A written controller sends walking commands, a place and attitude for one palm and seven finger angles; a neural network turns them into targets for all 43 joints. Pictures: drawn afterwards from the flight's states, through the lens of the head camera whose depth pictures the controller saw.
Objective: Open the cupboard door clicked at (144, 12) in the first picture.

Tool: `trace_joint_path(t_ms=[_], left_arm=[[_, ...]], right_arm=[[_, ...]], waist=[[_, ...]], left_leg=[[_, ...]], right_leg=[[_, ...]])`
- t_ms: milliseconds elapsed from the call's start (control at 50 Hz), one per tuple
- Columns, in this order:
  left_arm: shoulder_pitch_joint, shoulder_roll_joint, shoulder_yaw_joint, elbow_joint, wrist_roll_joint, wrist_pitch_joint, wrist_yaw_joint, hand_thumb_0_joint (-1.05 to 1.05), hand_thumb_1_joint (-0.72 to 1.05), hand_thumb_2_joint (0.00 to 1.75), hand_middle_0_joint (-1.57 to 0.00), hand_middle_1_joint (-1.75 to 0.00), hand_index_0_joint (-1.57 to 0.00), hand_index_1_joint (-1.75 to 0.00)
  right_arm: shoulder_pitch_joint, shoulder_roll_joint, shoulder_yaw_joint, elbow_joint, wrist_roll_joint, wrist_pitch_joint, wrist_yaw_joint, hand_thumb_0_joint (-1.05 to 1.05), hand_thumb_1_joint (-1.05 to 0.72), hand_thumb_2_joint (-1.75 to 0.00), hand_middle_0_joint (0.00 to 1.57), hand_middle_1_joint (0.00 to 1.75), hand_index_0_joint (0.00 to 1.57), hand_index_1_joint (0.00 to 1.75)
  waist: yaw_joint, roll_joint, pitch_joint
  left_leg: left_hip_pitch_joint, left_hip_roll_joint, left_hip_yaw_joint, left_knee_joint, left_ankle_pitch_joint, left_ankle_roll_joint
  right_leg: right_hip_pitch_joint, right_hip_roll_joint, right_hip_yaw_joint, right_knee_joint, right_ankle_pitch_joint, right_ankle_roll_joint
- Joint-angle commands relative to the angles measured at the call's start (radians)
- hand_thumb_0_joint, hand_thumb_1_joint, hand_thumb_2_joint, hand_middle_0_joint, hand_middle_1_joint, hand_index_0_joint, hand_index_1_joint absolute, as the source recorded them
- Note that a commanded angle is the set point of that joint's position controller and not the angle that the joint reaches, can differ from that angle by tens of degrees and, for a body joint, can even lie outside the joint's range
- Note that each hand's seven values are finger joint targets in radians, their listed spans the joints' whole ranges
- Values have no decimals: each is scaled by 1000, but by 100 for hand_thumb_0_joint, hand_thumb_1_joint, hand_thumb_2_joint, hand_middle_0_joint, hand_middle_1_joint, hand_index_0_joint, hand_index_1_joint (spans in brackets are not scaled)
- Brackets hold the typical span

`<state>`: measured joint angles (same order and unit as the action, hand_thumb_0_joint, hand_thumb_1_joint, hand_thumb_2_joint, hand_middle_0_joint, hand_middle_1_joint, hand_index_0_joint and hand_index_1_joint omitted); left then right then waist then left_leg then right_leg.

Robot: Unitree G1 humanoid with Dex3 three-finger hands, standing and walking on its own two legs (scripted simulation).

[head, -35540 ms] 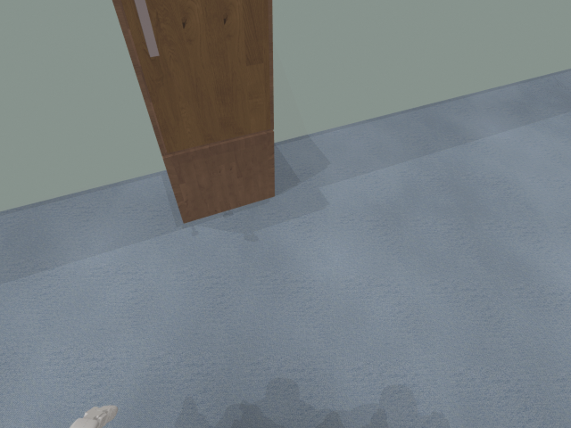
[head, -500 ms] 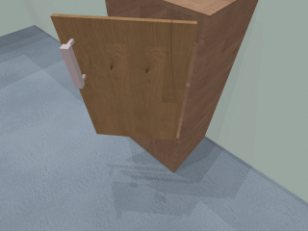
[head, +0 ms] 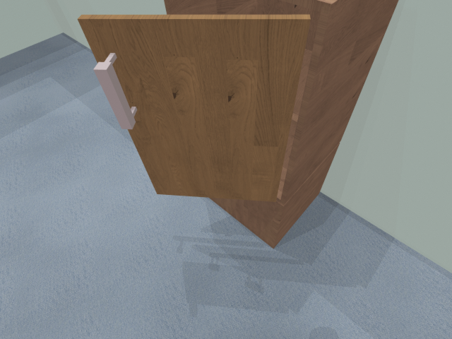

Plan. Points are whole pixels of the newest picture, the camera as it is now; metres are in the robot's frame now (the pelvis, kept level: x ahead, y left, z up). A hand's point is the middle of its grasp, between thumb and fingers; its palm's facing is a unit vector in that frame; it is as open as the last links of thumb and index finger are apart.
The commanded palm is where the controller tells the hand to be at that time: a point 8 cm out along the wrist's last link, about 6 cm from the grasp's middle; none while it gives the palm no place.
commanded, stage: shuffle to correct the standing spot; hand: left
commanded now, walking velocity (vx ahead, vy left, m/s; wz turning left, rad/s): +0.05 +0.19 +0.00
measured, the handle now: (120, 92) +0.56 +0.27 +0.12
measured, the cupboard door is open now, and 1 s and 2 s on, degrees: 37 37 37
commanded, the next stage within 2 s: come to a stop and stand still in 0.26 s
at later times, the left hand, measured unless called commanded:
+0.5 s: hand out of the picture +0.02 +0.31 -0.18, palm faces +0.10 -0.96 -0.27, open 7.4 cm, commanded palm none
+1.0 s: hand out of the picture +0.06 +0.24 -0.15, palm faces +0.05 -0.97 -0.23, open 7.3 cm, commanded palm none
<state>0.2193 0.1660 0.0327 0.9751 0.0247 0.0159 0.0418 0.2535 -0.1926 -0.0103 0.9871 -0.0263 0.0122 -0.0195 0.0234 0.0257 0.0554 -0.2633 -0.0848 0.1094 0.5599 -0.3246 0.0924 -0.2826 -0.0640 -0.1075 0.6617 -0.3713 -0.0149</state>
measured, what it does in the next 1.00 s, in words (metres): steps on the spot: left foot, then right foot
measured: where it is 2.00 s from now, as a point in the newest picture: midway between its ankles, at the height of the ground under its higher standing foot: outside the picture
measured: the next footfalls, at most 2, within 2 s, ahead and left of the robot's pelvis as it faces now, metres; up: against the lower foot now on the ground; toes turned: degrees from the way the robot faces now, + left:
left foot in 0.40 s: +0.10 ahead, +0.21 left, +0.00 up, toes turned +7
right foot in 0.84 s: +0.02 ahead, -0.02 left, +0.00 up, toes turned -2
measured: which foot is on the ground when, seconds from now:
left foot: down 0.00-0.02, up 0.04-0.38, down 0.40-0.88, up 0.90-1.00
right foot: down 0.00-0.38, up 0.40-0.82, down 0.84-1.00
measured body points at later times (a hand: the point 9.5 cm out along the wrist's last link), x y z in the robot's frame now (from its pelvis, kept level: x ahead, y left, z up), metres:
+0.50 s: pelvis +0.03 +0.09 +0.00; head +0.06 +0.12 +0.44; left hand +0.02 +0.36 -0.16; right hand +0.13 -0.14 -0.14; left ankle +0.06 +0.20 -0.73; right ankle -0.04 -0.05 -0.67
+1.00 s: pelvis +0.00 +0.06 +0.01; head +0.00 +0.04 +0.46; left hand +0.06 +0.29 -0.13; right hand -0.01 -0.18 -0.15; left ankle +0.01 +0.19 -0.70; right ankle -0.02 -0.02 -0.73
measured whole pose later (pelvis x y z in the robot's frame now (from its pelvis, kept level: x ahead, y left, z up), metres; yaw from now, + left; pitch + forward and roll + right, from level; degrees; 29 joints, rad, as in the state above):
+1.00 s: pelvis +0.00 +0.06 +0.01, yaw +2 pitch +0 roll +0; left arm 0.23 0.16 0.03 0.97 0.02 0.01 0.03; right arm 0.31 -0.17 -0.03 1.08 -0.03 0.05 -0.02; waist -0.03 0.02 0.00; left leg -0.38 0.05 0.04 0.74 -0.38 -0.01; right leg -0.20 0.03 -0.08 0.49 -0.30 -0.07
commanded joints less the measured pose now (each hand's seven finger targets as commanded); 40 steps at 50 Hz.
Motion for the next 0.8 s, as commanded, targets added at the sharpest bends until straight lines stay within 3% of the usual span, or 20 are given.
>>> trace_joint_path(t_ms=[0,20,60,100,120,200,260,300,320,340,360,380,400,440,480,520,540,640,740,780], left_arm=[[254,230,47,7,4,-34,17,0,90,90,-20,-30,-20,-30],[237,219,44,-2,3,-37,19,0,90,90,-20,-30,-20,-30],[184,183,44,-11,5,-44,25,0,90,90,-20,-30,-20,-30],[150,184,39,-27,5,-49,17,0,90,90,-20,-30,-20,-30],[141,191,42,-31,4,-49,12,0,90,90,-20,-30,-20,-30],[123,227,56,-41,11,-39,2,0,90,90,-20,-30,-20,-30],[129,259,68,-44,17,-29,-3,0,90,90,-20,-30,-20,-30],[117,272,75,-43,15,-21,-4,0,90,90,-20,-30,-20,-30],[105,266,76,-45,12,-15,-3,0,90,90,-20,-30,-20,-30],[112,223,67,-58,12,-5,-4,0,90,90,-20,-30,-20,-30],[120,160,57,-66,-3,4,-7,0,90,90,-20,-30,-20,-30],[107,109,40,-80,-3,19,6,0,90,90,-20,-30,-20,-30],[113,107,37,-87,-3,22,11,0,90,90,-20,-30,-20,-30],[102,86,27,-45,3,8,2,0,90,90,-20,-30,-20,-30],[118,123,30,-15,1,3,-11,0,90,90,-20,-30,-20,-30],[144,91,19,5,-5,14,-16,0,90,90,-20,-30,-20,-30],[127,97,20,-4,-4,18,-19,0,90,90,-20,-30,-20,-30],[35,95,26,-52,1,31,-26,0,90,90,-20,-30,-20,-30],[56,69,28,-55,-4,26,-27,0,90,90,-20,-30,-20,-30],[114,65,30,-33,-5,18,-25,0,90,90,-20,-30,-20,-30]], right_arm=[[-20,-95,-40,-102,3,-5,4,0,-90,-90,20,30,20,30],[-18,-94,-42,-98,-3,4,6,0,-90,-90,20,30,20,30],[-53,-83,-43,-85,-2,12,16,0,-90,-90,20,30,20,30],[-49,-71,-43,-87,4,20,31,0,-90,-90,20,30,20,30],[-50,-63,-41,-88,8,25,36,0,-90,-90,20,30,20,30],[-86,-46,-39,-100,15,29,45,0,-90,-90,20,30,20,30],[-115,-44,-36,-115,21,15,47,0,-90,-90,20,30,20,30],[-75,-53,-41,-105,23,3,43,0,-90,-90,20,30,20,30],[-8,-67,-43,-85,22,-5,39,0,-90,-90,20,30,20,30],[59,-117,-54,-65,18,-12,31,0,-90,-90,20,30,20,30],[112,-220,-77,-59,10,-19,25,0,-90,-90,20,30,20,30],[149,-257,-78,-61,13,-7,14,0,-90,-90,20,30,20,30],[100,-232,-67,-80,6,-2,10,0,-90,-90,20,30,20,30],[-12,-146,-44,-77,-2,-26,-4,0,-90,-90,20,30,20,30],[-47,-131,-33,-77,-1,-43,-10,0,-90,-90,20,30,20,30],[-6,-112,-29,-52,1,-39,-21,0,-90,-90,20,30,20,30],[11,-119,-33,-44,0,-37,-29,0,-90,-90,20,30,20,30],[70,-146,-55,-11,-7,-24,-36,0,-90,-90,20,30,20,30],[31,-156,-62,-16,-10,-14,-25,0,-90,-90,20,30,20,30],[20,-148,-62,-16,-3,-9,-17,0,-90,-90,20,30,20,30]], waist=[[72,-303,-64],[53,-199,-43],[38,-236,-5],[18,-211,-24],[13,-223,-34],[14,-233,-11],[34,-258,-26],[15,-250,-59],[-15,-221,-92],[-41,-95,-134],[-63,211,-199],[-78,274,-219],[-58,167,-165],[-16,177,-86],[-2,139,-74],[-13,117,-124],[-22,90,-126],[-57,49,-102],[-35,108,-76],[-6,82,-101]], left_leg=[[-349,50,-92,361,-255,-90],[-365,82,-142,478,-236,-98],[-419,102,-144,583,-168,-111],[-396,105,-119,583,-72,-126],[-375,105,-98,563,-37,-134],[-273,111,-26,376,27,-148],[-173,81,19,196,15,-143],[-55,59,53,65,58,-135],[56,64,58,-51,137,-131],[191,113,24,-98,237,-119],[314,348,-272,-125,523,-18],[199,462,-402,-207,635,80],[91,486,-376,-239,486,132],[-19,415,-352,-277,354,107],[-20,359,-261,-261,456,82],[67,363,-233,-242,563,80],[112,386,-254,-225,640,95],[147,432,-288,-224,636,113],[27,392,-276,-235,415,82],[-63,340,-230,-209,206,31]], right_leg=[[285,-497,538,-340,606,-223],[250,-481,461,-320,663,-256],[227,-390,356,-284,790,-214],[202,-313,208,-277,782,-164],[182,-290,171,-285,735,-147],[90,-261,119,-298,573,-115],[80,-257,116,-247,543,-100],[56,-246,107,-178,518,-78],[25,-225,93,-103,466,-55],[-37,-169,49,52,335,-25],[-224,-36,-21,262,-148,35],[-231,15,72,446,-355,34],[-209,-12,117,529,-302,10],[-212,-29,134,535,-151,11],[-159,-20,142,454,-54,20],[-138,4,117,364,-56,35],[-155,11,110,326,-79,38],[-158,24,109,231,-126,35],[-14,39,79,20,-69,12],[138,46,60,-166,83,7]])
